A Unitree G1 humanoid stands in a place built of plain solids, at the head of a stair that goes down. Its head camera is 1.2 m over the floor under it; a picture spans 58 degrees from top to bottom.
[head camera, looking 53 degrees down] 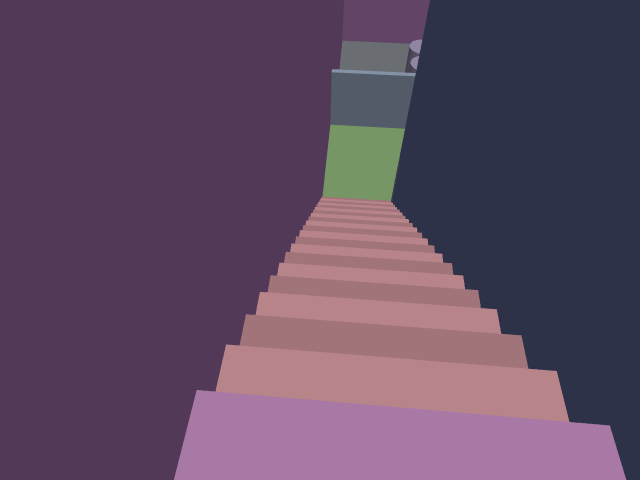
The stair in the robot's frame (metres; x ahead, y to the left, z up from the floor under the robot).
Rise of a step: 0.19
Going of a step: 0.22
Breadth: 1.10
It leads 5 degrees to the right of straight ahead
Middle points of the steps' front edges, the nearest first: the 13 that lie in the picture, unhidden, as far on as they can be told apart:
0.34 -0.21 0.00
0.56 -0.23 -0.19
0.78 -0.25 -0.39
0.99 -0.26 -0.58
1.21 -0.28 -0.78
1.42 -0.30 -0.97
1.64 -0.32 -1.17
1.86 -0.34 -1.36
2.07 -0.36 -1.56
2.29 -0.37 -1.75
2.51 -0.39 -1.95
2.72 -0.41 -2.14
2.94 -0.43 -2.34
